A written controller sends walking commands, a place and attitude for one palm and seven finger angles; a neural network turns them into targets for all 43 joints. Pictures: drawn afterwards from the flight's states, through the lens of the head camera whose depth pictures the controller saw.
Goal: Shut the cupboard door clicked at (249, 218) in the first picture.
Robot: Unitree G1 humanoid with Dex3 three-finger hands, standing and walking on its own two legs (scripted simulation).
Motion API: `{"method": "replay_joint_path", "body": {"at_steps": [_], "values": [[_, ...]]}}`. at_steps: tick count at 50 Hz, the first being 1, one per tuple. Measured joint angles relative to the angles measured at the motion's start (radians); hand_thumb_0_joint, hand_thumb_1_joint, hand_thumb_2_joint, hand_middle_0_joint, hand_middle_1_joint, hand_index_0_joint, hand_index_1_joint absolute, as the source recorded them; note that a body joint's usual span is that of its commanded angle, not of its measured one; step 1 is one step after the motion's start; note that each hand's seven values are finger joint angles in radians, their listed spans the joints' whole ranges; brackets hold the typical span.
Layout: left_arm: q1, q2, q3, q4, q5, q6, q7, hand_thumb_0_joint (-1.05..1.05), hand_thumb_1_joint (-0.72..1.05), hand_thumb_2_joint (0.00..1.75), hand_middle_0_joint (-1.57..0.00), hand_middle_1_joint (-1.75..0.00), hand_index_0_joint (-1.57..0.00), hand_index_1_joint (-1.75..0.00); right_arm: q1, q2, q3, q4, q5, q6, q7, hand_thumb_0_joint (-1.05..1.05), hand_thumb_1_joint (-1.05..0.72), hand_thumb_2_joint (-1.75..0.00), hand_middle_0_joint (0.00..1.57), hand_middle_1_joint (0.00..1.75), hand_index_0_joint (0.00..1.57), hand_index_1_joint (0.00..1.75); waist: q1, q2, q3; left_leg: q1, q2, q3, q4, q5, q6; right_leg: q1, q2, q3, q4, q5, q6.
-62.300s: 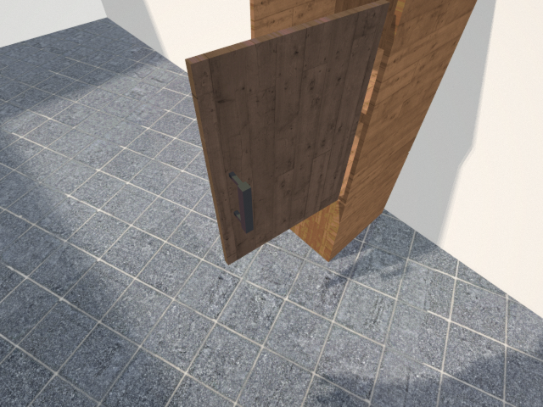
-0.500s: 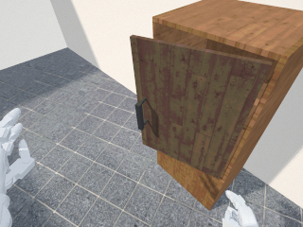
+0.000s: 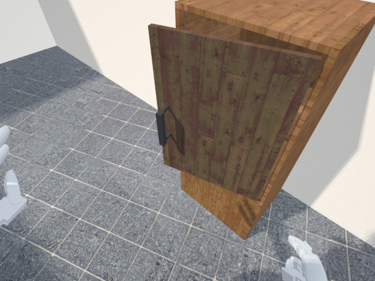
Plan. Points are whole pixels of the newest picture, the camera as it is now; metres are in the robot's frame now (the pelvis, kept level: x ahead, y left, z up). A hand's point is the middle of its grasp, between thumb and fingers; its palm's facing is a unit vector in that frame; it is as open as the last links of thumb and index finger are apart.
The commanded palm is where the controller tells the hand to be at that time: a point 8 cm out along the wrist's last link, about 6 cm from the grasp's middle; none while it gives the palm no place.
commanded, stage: step back with the hand held close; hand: left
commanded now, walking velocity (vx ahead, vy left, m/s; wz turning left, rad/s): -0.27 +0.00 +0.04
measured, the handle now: (164, 125) +0.62 +0.12 -0.06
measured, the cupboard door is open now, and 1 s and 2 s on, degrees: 17 17 17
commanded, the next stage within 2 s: stop stepping back and stand still in 1.00 s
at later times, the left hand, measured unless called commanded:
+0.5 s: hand (4, 226) +0.16 +0.27 +0.17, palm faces +0.45 -0.77 -0.46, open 7.4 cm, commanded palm +0.09 +0.31 +0.19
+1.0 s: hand out of the picture +0.07 +0.18 +0.18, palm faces +0.17 -0.78 -0.60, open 7.4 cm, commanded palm -0.01 +0.25 +0.19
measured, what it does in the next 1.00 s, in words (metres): walks backwards: right foot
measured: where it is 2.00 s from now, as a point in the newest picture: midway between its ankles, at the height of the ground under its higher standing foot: outside the picture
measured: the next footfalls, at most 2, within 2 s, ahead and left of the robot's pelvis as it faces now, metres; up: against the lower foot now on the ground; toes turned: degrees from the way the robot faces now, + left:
right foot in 0.94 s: -0.23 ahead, -0.12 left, +0.00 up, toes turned +1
left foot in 1.38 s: -0.23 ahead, +0.11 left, +0.00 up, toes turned +7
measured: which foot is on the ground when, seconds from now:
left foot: down 0.00-1.00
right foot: down 0.00-0.50, up 0.52-0.92, down 0.94-1.00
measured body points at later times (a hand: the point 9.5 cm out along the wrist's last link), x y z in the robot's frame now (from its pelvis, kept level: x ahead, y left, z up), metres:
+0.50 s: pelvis -0.04 +0.01 -0.01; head -0.03 +0.03 +0.43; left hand +0.13 +0.31 +0.19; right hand +0.11 -0.25 -0.09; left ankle +0.02 +0.06 -0.73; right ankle +0.05 -0.10 -0.73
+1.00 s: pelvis -0.16 -0.04 -0.01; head -0.09 -0.02 +0.44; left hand +0.06 +0.22 +0.21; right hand +0.07 -0.26 -0.07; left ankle +0.02 +0.06 -0.73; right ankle -0.26 -0.13 -0.73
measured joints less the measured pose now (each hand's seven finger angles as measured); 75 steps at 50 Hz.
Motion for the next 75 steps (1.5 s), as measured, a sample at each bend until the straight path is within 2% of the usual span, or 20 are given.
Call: {"method": "replay_joint_path", "body": {"at_steps": [12,22,27,33,37,40,44,47,50,52,54,56,59,63,65,67,69,70,72,75], "values": [[-0.056,-0.033,0.020,-0.015,0.053,-0.033,0.014,0.02,0.89,0.90,-0.22,-0.30,-0.21,-0.31,0.047,0.002,0.007,0.010,-0.018,-0.039,0.000,0.01,-0.90,-0.89,0.20,0.30,0.21,0.30,0.014,-0.021,0.015,-0.071,0.011,0.000,0.095,-0.010,0.004,-0.054,0.001,-0.018,0.066,0.004,0.003],[-0.066,-0.022,0.018,-0.048,0.056,-0.066,0.026,0.02,0.89,0.90,-0.22,-0.30,-0.21,-0.31,0.050,0.006,-0.003,0.031,-0.024,-0.044,0.028,0.01,-0.90,-0.89,0.20,0.30,0.21,0.30,-0.019,-0.035,0.019,-0.134,0.025,0.012,0.139,-0.038,-0.009,-0.099,-0.008,-0.036,0.079,0.015,-0.003],[-0.013,0.019,0.051,-0.092,0.055,-0.088,0.025,0.02,0.89,0.90,-0.22,-0.31,-0.21,-0.31,0.044,0.016,-0.001,0.035,-0.025,-0.055,0.022,0.01,-0.90,-0.89,0.20,0.30,0.21,0.30,-0.023,-0.051,0.035,-0.144,0.029,0.019,0.131,0.008,0.014,-0.111,0.001,-0.017,0.098,0.016,0.015],[-0.032,0.017,0.082,-0.084,0.047,-0.095,0.015,0.02,0.89,0.90,-0.22,-0.31,-0.21,-0.31,0.053,0.038,-0.008,0.069,-0.046,-0.084,0.015,0.01,-0.90,-0.89,0.20,0.30,0.21,0.30,-0.004,-0.017,-0.019,-0.166,0.054,-0.018,0.091,0.031,0.010,0.018,0.043,0.040,0.208,-0.105,0.031],[-0.044,-0.010,0.080,-0.075,0.028,-0.109,0.018,0.02,0.89,0.90,-0.21,-0.30,-0.21,-0.31,0.015,0.064,0.005,0.089,-0.053,-0.123,0.026,0.01,-0.90,-0.89,0.20,0.30,0.21,0.30,0.020,-0.034,-0.052,-0.202,0.076,-0.007,0.000,0.096,-0.003,0.144,0.032,0.045,0.114,-0.174,0.033],[-0.077,-0.018,0.045,-0.077,0.018,-0.103,0.012,0.02,0.89,0.90,-0.21,-0.30,-0.20,-0.31,-0.053,0.078,0.015,0.094,-0.054,-0.155,0.042,0.01,-0.90,-0.89,0.20,0.30,0.21,0.30,0.031,-0.051,-0.022,-0.225,0.095,0.008,-0.090,0.176,-0.017,0.189,0.030,0.040,0.030,-0.199,0.040],[-0.082,0.023,0.014,-0.132,0.010,-0.079,-0.011,0.02,0.89,0.90,-0.21,-0.30,-0.20,-0.31,-0.151,0.089,0.022,0.074,-0.054,-0.178,0.069,0.01,-0.90,-0.89,0.20,0.30,0.21,0.30,0.015,-0.063,0.049,-0.247,0.119,0.023,-0.175,0.279,-0.034,0.185,0.041,0.027,-0.036,-0.201,0.051],[-0.030,0.103,0.050,-0.207,-0.004,-0.073,-0.032,0.02,0.89,0.90,-0.21,-0.30,-0.21,-0.31,-0.187,0.096,0.025,0.041,-0.054,-0.175,0.079,0.01,-0.90,-0.89,0.20,0.30,0.21,0.30,-0.009,-0.077,0.082,-0.264,0.124,0.034,-0.187,0.329,-0.046,0.173,0.040,0.008,-0.077,-0.179,0.048],[0.037,0.160,0.095,-0.255,-0.024,-0.083,-0.056,0.02,0.89,0.90,-0.22,-0.31,-0.21,-0.31,-0.174,0.074,0.020,0.019,-0.047,-0.147,0.078,0.01,-0.90,-0.89,0.20,0.30,0.21,0.30,-0.029,-0.013,0.095,-0.272,0.157,-0.012,-0.176,0.364,-0.066,0.191,0.086,-0.043,-0.099,-0.192,-0.027],[0.102,0.200,0.133,-0.269,-0.036,-0.098,-0.061,0.02,0.88,0.90,-0.22,-0.31,-0.21,-0.31,-0.123,0.069,0.015,0.029,-0.027,-0.117,0.069,0.01,-0.90,-0.89,0.20,0.30,0.21,0.30,-0.030,-0.005,0.065,-0.289,0.149,-0.041,-0.087,0.210,-0.091,0.207,0.092,-0.059,-0.103,-0.163,-0.050],[0.153,0.213,0.159,-0.246,-0.031,-0.120,-0.050,0.02,0.88,0.90,-0.22,-0.31,-0.22,-0.31,-0.053,0.069,0.009,0.066,-0.014,-0.096,0.057,0.01,-0.90,-0.89,0.20,0.30,0.21,0.30,-0.004,-0.052,0.002,-0.327,0.097,-0.059,0.177,-0.001,-0.114,0.209,0.053,-0.042,-0.088,-0.168,-0.053],[0.164,0.177,0.167,-0.179,-0.018,-0.109,-0.034,0.01,0.88,0.90,-0.23,-0.31,-0.22,-0.31,0.004,0.062,0.003,0.104,-0.022,-0.072,0.040,0.01,-0.90,-0.89,0.20,0.30,0.21,0.30,0.027,-0.093,-0.064,-0.324,0.068,-0.043,0.363,-0.088,-0.129,0.203,0.014,-0.013,-0.088,-0.163,-0.051],[0.050,0.065,0.119,0.003,0.000,-0.048,0.014,0.01,0.88,0.90,-0.22,-0.31,-0.22,-0.31,0.050,0.020,-0.001,0.121,-0.022,-0.051,0.003,0.01,-0.90,-0.89,0.20,0.30,0.21,0.30,0.052,-0.083,-0.099,-0.235,0.078,-0.026,0.385,-0.121,-0.131,0.193,-0.015,-0.001,-0.083,-0.144,-0.047],[-0.157,-0.094,-0.006,0.215,0.013,0.068,0.073,0.01,0.89,0.90,-0.21,-0.30,-0.21,-0.31,0.081,-0.045,-0.018,0.138,-0.005,-0.047,-0.021,0.01,-0.91,-0.89,0.20,0.30,0.20,0.30,0.045,-0.029,-0.091,-0.101,0.101,-0.025,0.308,-0.128,-0.106,0.167,-0.037,-0.059,-0.057,-0.134,-0.029],[-0.180,-0.148,-0.077,0.205,0.020,0.112,0.081,0.01,0.90,0.90,-0.21,-0.30,-0.20,-0.30,0.082,-0.052,-0.024,0.140,-0.002,-0.044,-0.023,0.01,-0.91,-0.89,0.20,0.30,0.20,0.30,0.032,-0.028,-0.073,-0.040,0.103,-0.024,0.268,-0.143,-0.092,0.151,-0.051,-0.089,-0.046,-0.127,-0.021],[-0.144,-0.163,-0.130,0.112,0.025,0.122,0.073,0.02,0.90,0.90,-0.20,-0.30,-0.20,-0.30,0.072,-0.039,-0.020,0.132,-0.005,-0.048,-0.021,0.01,-0.91,-0.89,0.20,0.30,0.20,0.30,0.013,-0.048,-0.052,0.026,0.106,-0.018,0.176,-0.150,-0.080,0.129,-0.061,-0.108,-0.037,-0.116,-0.019],[-0.071,-0.137,-0.142,-0.022,0.025,0.098,0.062,0.02,0.89,0.90,-0.21,-0.30,-0.20,-0.30,0.061,-0.020,-0.011,0.102,-0.013,-0.062,-0.018,0.02,-0.91,-0.89,0.20,0.30,0.20,0.30,-0.009,-0.065,-0.032,0.109,0.111,-0.023,0.005,-0.082,-0.071,0.099,-0.059,-0.118,-0.015,-0.110,-0.017],[-0.034,-0.108,-0.126,-0.086,0.024,0.076,0.058,0.02,0.89,0.90,-0.21,-0.30,-0.20,-0.31,0.055,-0.010,-0.008,0.084,-0.019,-0.073,-0.016,0.02,-0.91,-0.89,0.20,0.30,0.20,0.30,-0.020,-0.069,-0.022,0.140,0.117,-0.030,-0.066,-0.095,-0.102,0.078,-0.055,-0.121,0.009,-0.113,-0.015],[0.023,-0.018,-0.052,-0.158,0.022,0.029,0.056,0.02,0.89,0.90,-0.22,-0.30,-0.21,-0.31,0.041,0.037,-0.003,0.068,-0.025,-0.096,-0.006,0.02,-0.91,-0.89,0.20,0.30,0.20,0.30,-0.022,-0.116,-0.004,0.138,0.101,-0.011,-0.066,-0.100,-0.130,0.049,-0.067,-0.087,0.058,-0.117,-0.001],[0.059,0.085,0.064,-0.173,0.020,-0.004,0.063,0.02,0.89,0.90,-0.22,-0.31,-0.21,-0.31,0.052,0.079,0.018,0.054,-0.032,-0.129,0.011,0.01,-0.91,-0.89,0.20,0.30,0.20,0.30,-0.012,-0.114,-0.014,0.140,0.112,0.007,-0.040,-0.091,-0.121,0.052,-0.048,-0.072,0.067,-0.151,0.013]]}}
